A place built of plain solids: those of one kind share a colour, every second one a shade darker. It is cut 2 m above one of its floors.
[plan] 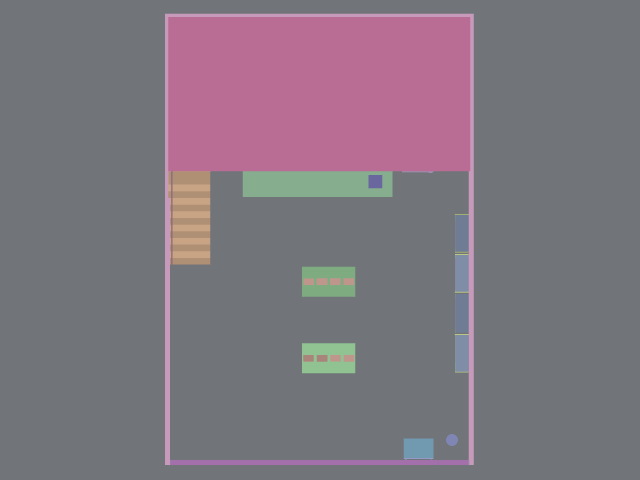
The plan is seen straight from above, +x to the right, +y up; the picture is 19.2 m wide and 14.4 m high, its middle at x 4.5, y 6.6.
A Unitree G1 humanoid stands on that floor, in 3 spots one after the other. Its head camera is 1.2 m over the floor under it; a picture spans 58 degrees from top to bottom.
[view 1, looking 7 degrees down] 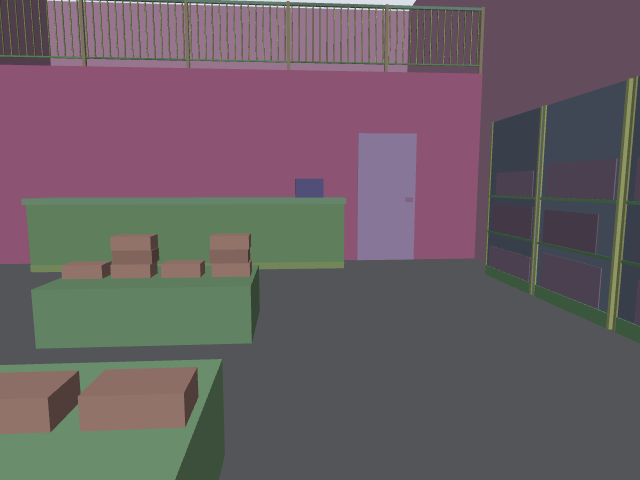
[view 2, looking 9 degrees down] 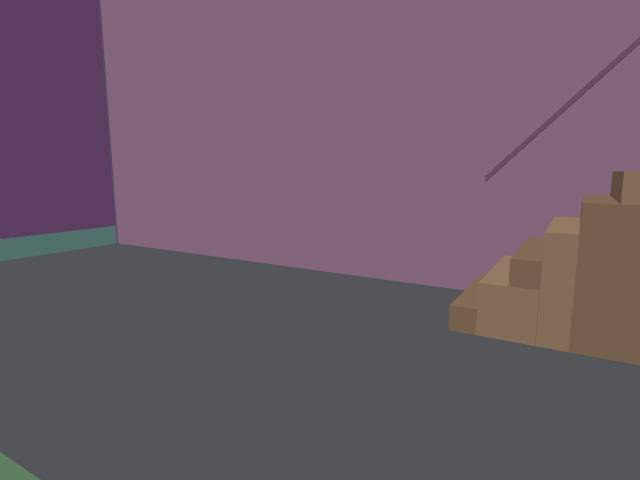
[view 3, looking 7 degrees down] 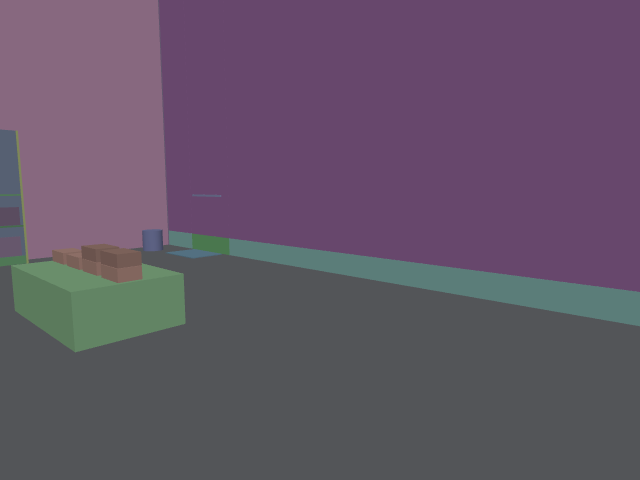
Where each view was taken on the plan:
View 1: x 5.86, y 1.65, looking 86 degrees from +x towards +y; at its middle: counter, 6.36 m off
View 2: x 4.43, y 6.65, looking -149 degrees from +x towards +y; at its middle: wall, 5.23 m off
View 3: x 0.60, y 4.56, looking -48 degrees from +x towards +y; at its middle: window_wall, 6.18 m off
